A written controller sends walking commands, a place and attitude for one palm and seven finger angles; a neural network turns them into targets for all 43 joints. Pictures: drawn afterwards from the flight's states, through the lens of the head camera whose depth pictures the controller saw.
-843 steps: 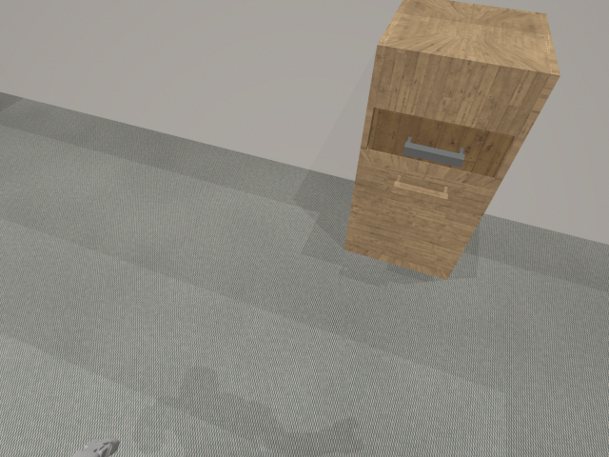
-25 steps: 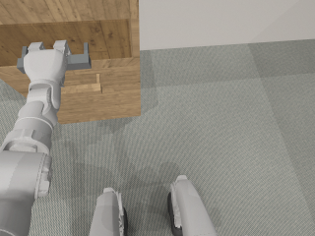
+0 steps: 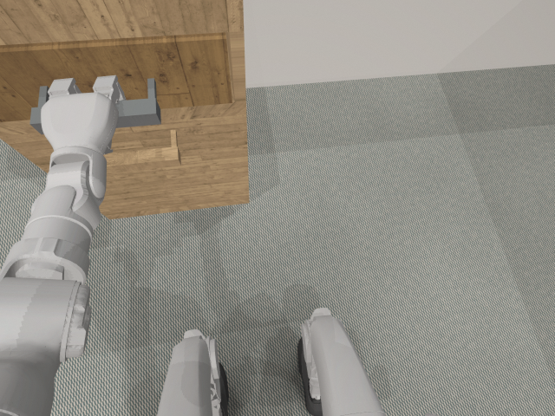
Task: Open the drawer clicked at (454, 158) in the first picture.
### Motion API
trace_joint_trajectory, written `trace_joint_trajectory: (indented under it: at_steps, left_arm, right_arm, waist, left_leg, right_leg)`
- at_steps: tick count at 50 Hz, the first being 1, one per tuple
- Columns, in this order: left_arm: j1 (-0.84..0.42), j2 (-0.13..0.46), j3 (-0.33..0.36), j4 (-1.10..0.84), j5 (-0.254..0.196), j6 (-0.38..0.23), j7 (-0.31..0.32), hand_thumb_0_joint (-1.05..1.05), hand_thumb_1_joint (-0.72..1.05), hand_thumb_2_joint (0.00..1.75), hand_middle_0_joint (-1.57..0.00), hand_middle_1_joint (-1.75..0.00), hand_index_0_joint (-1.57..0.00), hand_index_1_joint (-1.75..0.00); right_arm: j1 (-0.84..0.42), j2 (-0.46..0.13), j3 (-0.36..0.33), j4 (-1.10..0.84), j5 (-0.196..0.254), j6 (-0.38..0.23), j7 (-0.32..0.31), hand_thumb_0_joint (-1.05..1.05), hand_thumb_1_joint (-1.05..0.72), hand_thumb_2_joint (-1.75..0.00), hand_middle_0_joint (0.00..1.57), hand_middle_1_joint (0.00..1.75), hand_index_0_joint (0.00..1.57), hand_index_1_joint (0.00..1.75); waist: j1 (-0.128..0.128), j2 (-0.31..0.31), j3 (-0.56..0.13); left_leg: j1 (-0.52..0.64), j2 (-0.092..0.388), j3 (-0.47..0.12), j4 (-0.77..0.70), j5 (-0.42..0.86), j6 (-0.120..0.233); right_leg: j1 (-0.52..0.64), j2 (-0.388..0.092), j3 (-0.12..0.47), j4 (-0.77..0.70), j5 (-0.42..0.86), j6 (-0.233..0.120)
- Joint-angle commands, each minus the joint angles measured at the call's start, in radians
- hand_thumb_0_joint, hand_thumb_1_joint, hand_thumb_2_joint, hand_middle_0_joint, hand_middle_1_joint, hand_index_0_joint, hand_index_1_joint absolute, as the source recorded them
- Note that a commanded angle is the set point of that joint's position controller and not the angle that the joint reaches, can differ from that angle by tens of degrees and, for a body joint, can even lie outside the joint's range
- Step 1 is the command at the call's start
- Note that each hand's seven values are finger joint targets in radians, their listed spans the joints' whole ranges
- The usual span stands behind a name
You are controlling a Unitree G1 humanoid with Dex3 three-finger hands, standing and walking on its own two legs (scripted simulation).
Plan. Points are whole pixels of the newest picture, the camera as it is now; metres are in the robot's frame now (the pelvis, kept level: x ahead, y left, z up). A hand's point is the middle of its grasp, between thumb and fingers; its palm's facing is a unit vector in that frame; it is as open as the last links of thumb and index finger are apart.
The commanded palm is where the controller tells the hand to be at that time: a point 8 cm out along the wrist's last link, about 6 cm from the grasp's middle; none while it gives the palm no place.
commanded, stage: pull the drawer open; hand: left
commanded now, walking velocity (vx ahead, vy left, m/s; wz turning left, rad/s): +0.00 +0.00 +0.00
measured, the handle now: (99, 102) +0.57 +0.21 -0.01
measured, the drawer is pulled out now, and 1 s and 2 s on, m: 0.01 0.11 0.21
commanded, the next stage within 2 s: none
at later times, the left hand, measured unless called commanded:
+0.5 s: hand (100, 175) +0.47 +0.21 -0.03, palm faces -0.05 -0.04 -1.00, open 6.0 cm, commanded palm +0.43 +0.21 +0.02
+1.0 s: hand (99, 210) +0.41 +0.21 -0.03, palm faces -0.04 -0.04 -1.00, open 6.0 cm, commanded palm +0.38 +0.20 +0.02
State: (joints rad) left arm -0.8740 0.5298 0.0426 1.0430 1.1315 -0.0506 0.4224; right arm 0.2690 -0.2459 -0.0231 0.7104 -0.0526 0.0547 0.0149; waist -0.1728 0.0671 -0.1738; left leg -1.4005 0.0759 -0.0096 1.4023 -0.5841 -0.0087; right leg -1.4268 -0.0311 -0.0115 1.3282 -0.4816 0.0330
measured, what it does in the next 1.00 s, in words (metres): stands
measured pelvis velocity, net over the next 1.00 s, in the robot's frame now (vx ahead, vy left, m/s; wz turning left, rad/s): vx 0.02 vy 0.00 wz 0.02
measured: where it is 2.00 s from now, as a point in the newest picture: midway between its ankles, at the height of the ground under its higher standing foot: (266, 403)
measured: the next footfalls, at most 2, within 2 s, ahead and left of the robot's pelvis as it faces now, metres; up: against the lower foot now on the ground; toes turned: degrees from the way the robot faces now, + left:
none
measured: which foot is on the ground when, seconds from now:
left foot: down 0.00-1.00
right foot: down 0.00-1.00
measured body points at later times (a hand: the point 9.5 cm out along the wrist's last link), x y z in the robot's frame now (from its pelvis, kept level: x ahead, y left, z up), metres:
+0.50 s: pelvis +0.02 +0.00 +0.03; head +0.18 +0.00 +0.45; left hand +0.46 +0.21 +0.02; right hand +0.09 -0.27 -0.12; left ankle +0.02 +0.13 -0.59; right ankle +0.06 -0.14 -0.59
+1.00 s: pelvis +0.02 +0.00 +0.03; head +0.16 -0.01 +0.46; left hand +0.41 +0.21 +0.02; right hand +0.12 -0.26 -0.11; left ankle +0.02 +0.13 -0.59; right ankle +0.06 -0.14 -0.59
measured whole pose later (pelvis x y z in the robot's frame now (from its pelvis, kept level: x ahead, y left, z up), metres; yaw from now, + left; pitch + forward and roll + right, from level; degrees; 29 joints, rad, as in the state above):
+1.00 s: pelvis +0.02 +0.00 +0.03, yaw +1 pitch +27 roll -1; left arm -0.43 0.33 -0.02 0.82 1.16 -0.06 0.60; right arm 0.19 -0.22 -0.07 0.71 -0.07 0.10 0.01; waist -0.06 0.04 -0.20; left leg -1.16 0.06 0.02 1.26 -0.58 -0.02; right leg -1.21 -0.04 0.01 1.23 -0.50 0.03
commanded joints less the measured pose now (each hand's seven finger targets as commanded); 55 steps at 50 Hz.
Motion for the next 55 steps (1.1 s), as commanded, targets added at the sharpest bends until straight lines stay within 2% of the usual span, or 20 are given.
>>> trace_joint_trajectory:
  at_steps: [1,2,6,8,9,13,17,19,25,28,29,32,34,41,42,44,47,51,53,55]
  left_arm:
    - [-0.216,0.208,0.050,-0.182,-0.011,-0.007,0.043,0.00,0.90,0.90,-0.40,-1.35,-0.40,-1.35]
    - [-0.219,0.185,0.039,-0.179,-0.011,-0.008,0.048,0.00,0.90,0.90,-0.40,-1.35,-0.40,-1.35]
    - [-0.173,0.171,0.043,-0.180,-0.011,-0.003,0.075,0.00,0.90,0.90,-0.40,-1.35,-0.40,-1.35]
    - [-0.145,0.177,0.056,-0.203,-0.011,-0.010,0.082,0.00,0.90,0.90,-0.40,-1.35,-0.40,-1.35]
    - [-0.120,0.154,0.045,-0.209,-0.008,-0.010,0.087,0.00,0.90,0.90,-0.40,-1.35,-0.40,-1.35]
    - [-0.069,0.122,0.043,-0.246,-0.009,-0.018,0.110,0.00,0.90,0.90,-0.40,-1.35,-0.40,-1.35]
    - [-0.042,0.078,0.025,-0.252,-0.007,-0.022,0.136,0.00,0.90,0.90,-0.40,-1.35,-0.40,-1.35]
    - [-0.007,0.083,0.034,-0.262,-0.002,-0.021,0.147,0.00,0.90,0.90,-0.40,-1.35,-0.40,-1.35]
    - [0.048,0.051,0.026,-0.282,0.004,-0.015,0.173,0.00,0.90,0.90,-0.40,-1.35,-0.40,-1.35]
    - [0.127,0.064,0.051,-0.285,0.003,-0.016,0.178,0.00,0.90,0.90,-0.40,-1.35,-0.40,-1.35]
    - [0.114,0.048,0.036,-0.295,0.001,-0.017,0.179,0.00,0.90,0.90,-0.40,-1.35,-0.40,-1.35]
    - [0.146,0.050,0.045,-0.316,0.004,-0.019,0.187,0.00,0.90,0.90,-0.40,-1.35,-0.40,-1.35]
    - [0.137,0.016,0.016,-0.323,0.013,-0.017,0.196,0.00,0.90,0.90,-0.40,-1.35,-0.40,-1.35]
    - [0.213,-0.010,0.011,-0.346,0.011,-0.003,0.212,0.00,0.90,0.90,-0.40,-1.35,-0.40,-1.35]
    - [0.225,0.010,0.031,-0.358,0.009,-0.002,0.212,0.00,0.90,0.90,-0.40,-1.35,-0.40,-1.35]
    - [0.231,-0.020,0.005,-0.370,0.014,-0.002,0.215,0.00,0.90,0.90,-0.40,-1.35,-0.40,-1.35]
    - [0.273,-0.015,0.017,-0.384,0.009,0.004,0.219,0.00,0.90,0.90,-0.40,-1.35,-0.40,-1.35]
    - [0.291,-0.064,-0.021,-0.412,0.018,0.008,0.230,0.00,0.90,0.90,-0.40,-1.35,-0.40,-1.35]
    - [0.332,-0.046,-0.001,-0.433,0.015,0.012,0.235,0.00,0.90,0.90,-0.40,-1.35,-0.40,-1.35]
    - [0.352,-0.070,-0.018,-0.433,0.014,0.020,0.237,0.00,0.90,0.90,-0.40,-1.35,-0.40,-1.35]
  right_arm:
    - [0.171,-0.179,-0.067,-0.031,-0.004,-0.005,-0.009,0.00,-0.90,-0.90,0.20,0.30,0.20,0.30]
    - [0.167,-0.175,-0.070,-0.025,-0.005,-0.004,-0.009,0.00,-0.90,-0.90,0.20,0.30,0.20,0.30]
    - [0.163,-0.174,-0.075,-0.018,-0.007,-0.002,-0.010,0.00,-0.90,-0.90,0.20,0.30,0.20,0.30]
    - [0.161,-0.175,-0.076,-0.019,-0.009,0.000,-0.009,0.00,-0.90,-0.90,0.20,0.30,0.20,0.30]
    - [0.156,-0.170,-0.079,-0.021,-0.010,0.002,-0.009,0.00,-0.90,-0.90,0.20,0.30,0.20,0.30]
    - [0.143,-0.163,-0.086,-0.024,-0.013,0.008,-0.007,0.00,-0.90,-0.90,0.20,0.30,0.20,0.30]
    - [0.124,-0.154,-0.090,-0.023,-0.016,0.011,-0.008,0.00,-0.90,-0.90,0.20,0.30,0.20,0.30]
    - [0.115,-0.153,-0.089,-0.028,-0.017,0.015,-0.009,0.00,-0.90,-0.90,0.20,0.30,0.20,0.30]
    - [0.089,-0.144,-0.093,-0.032,-0.019,0.022,-0.010,0.00,-0.90,-0.90,0.20,0.30,0.20,0.30]
    - [0.075,-0.141,-0.092,-0.040,-0.021,0.025,-0.012,0.00,-0.90,-0.90,0.20,0.30,0.20,0.30]
    - [0.069,-0.139,-0.091,-0.043,-0.021,0.024,-0.013,0.00,-0.90,-0.90,0.20,0.30,0.20,0.30]
    - [0.050,-0.137,-0.090,-0.049,-0.020,0.025,-0.014,0.00,-0.90,-0.90,0.20,0.30,0.20,0.30]
    - [0.047,-0.134,-0.092,-0.050,-0.020,0.025,-0.015,0.00,-0.90,-0.90,0.20,0.30,0.20,0.30]
    - [0.026,-0.127,-0.093,-0.060,-0.020,0.026,-0.015,0.00,-0.90,-0.90,0.20,0.30,0.20,0.30]
    - [0.019,-0.131,-0.092,-0.060,-0.022,0.027,-0.016,0.00,-0.90,-0.90,0.20,0.30,0.20,0.30]
    - [0.017,-0.126,-0.093,-0.062,-0.020,0.027,-0.017,0.00,-0.90,-0.90,0.20,0.30,0.20,0.30]
    - [0.004,-0.129,-0.090,-0.070,-0.020,0.026,-0.018,0.00,-0.90,-0.90,0.20,0.30,0.20,0.30]
    - [-0.005,-0.122,-0.094,-0.073,-0.019,0.023,-0.020,0.00,-0.90,-0.90,0.20,0.30,0.20,0.30]
    - [-0.012,-0.123,-0.093,-0.079,-0.019,0.024,-0.019,0.00,-0.90,-0.90,0.20,0.30,0.20,0.30]
    - [-0.021,-0.120,-0.092,-0.082,-0.018,0.022,-0.020,0.00,-0.90,-0.90,0.20,0.30,0.20,0.30]
  waist:
    - [0.039,0.063,-0.600]
    - [0.030,0.045,-0.599]
    - [0.036,0.013,-0.561]
    - [0.053,0.024,-0.586]
    - [0.059,0.033,-0.587]
    - [0.067,0.026,-0.591]
    - [0.063,-0.001,-0.553]
    - [0.079,0.010,-0.559]
    - [0.085,-0.002,-0.536]
    - [0.107,-0.026,-0.548]
    - [0.099,-0.032,-0.532]
    - [0.113,-0.023,-0.524]
    - [0.101,-0.022,-0.511]
    - [0.118,-0.031,-0.503]
    - [0.125,-0.036,-0.511]
    - [0.118,-0.031,-0.503]
    - [0.134,-0.030,-0.490]
    - [0.121,-0.034,-0.472]
    - [0.139,-0.022,-0.492]
    - [0.134,-0.039,-0.469]
  left_leg:
    - [0.410,-0.063,0.004,-0.188,0.388,0.043]
    - [0.420,-0.062,0.003,-0.185,0.393,0.045]
    - [0.404,-0.063,0.014,-0.196,0.388,0.046]
    - [0.435,-0.065,0.012,-0.205,0.423,0.043]
    - [0.454,-0.066,0.015,-0.208,0.445,0.040]
    - [0.486,-0.066,0.018,-0.216,0.475,0.038]
    - [0.491,-0.067,0.025,-0.225,0.480,0.039]
    - [0.490,-0.072,0.031,-0.227,0.481,0.038]
    - [0.508,-0.075,0.040,-0.238,0.486,0.037]
    - [0.495,-0.081,0.046,-0.241,0.481,0.038]
    - [0.483,-0.081,0.048,-0.243,0.461,0.038]
    - [0.491,-0.083,0.046,-0.251,0.450,0.036]
    - [0.500,-0.081,0.044,-0.253,0.446,0.035]
    - [0.515,-0.084,0.048,-0.268,0.434,0.035]
    - [0.520,-0.084,0.044,-0.267,0.437,0.033]
    - [0.525,-0.083,0.045,-0.271,0.430,0.033]
    - [0.527,-0.084,0.040,-0.282,0.425,0.031]
    - [0.546,-0.079,0.039,-0.288,0.411,0.029]
    - [0.559,-0.081,0.043,-0.291,0.422,0.028]
    - [0.546,-0.082,0.043,-0.296,0.397,0.028]
  right_leg:
    - [0.422,0.058,-0.052,-0.147,0.297,-0.065]
    - [0.414,0.059,-0.050,-0.150,0.298,-0.064]
    - [0.443,0.057,-0.046,-0.165,0.313,-0.061]
    - [0.460,0.054,-0.048,-0.161,0.340,-0.064]
    - [0.463,0.055,-0.048,-0.162,0.360,-0.065]
    - [0.487,0.054,-0.046,-0.171,0.393,-0.065]
    - [0.498,0.055,-0.044,-0.185,0.411,-0.064]
    - [0.514,0.052,-0.041,-0.184,0.420,-0.066]
    - [0.535,0.052,-0.039,-0.201,0.442,-0.067]
    - [0.576,0.049,-0.033,-0.200,0.463,-0.066]
    - [0.575,0.049,-0.032,-0.206,0.453,-0.064]
    - [0.571,0.049,-0.033,-0.208,0.426,-0.069]
    - [0.550,0.050,-0.037,-0.212,0.416,-0.068]
    - [0.570,0.052,-0.037,-0.225,0.404,-0.070]
    - [0.571,0.052,-0.037,-0.220,0.399,-0.071]
    - [0.561,0.052,-0.037,-0.225,0.394,-0.070]
    - [0.562,0.053,-0.041,-0.224,0.371,-0.075]
    - [0.538,0.054,-0.046,-0.236,0.347,-0.074]
    - [0.556,0.053,-0.043,-0.234,0.358,-0.076]
    - [0.554,0.053,-0.044,-0.242,0.339,-0.076]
